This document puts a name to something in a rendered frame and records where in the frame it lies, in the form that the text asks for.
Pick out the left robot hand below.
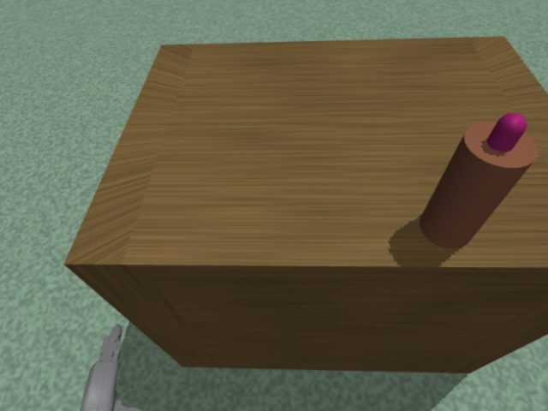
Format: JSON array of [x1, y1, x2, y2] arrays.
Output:
[[80, 324, 142, 411]]

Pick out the bottle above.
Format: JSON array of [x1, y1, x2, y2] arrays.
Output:
[[420, 113, 538, 249]]

